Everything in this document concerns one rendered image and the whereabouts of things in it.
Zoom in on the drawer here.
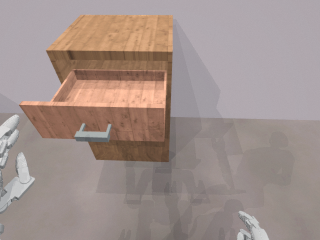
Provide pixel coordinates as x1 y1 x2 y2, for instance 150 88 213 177
19 69 167 142

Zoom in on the left robot hand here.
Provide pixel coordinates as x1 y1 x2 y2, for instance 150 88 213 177
0 114 35 214

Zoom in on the cabinet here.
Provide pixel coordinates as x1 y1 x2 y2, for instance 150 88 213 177
46 15 173 162

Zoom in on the handle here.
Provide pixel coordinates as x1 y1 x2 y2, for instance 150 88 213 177
74 123 112 142

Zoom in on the right robot hand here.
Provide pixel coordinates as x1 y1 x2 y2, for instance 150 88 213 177
237 211 269 240

